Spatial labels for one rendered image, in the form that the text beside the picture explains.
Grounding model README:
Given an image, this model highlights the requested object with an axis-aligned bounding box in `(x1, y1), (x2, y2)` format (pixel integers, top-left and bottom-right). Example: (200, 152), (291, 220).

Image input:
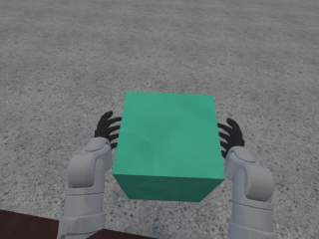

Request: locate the left robot hand
(94, 111), (122, 149)

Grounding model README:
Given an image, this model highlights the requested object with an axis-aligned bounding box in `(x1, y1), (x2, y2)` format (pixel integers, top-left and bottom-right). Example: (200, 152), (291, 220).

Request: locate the right robot hand
(217, 118), (245, 159)

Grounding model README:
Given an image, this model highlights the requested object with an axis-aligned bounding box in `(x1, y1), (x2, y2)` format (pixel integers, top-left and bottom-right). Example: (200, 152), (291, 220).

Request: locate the carton
(112, 92), (225, 203)

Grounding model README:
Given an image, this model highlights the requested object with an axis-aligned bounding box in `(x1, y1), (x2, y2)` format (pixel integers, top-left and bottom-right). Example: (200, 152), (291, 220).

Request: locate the robot left forearm
(57, 136), (113, 239)

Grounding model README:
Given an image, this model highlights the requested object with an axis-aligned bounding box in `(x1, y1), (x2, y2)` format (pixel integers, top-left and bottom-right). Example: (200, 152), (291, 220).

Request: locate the robot right forearm
(224, 145), (278, 239)

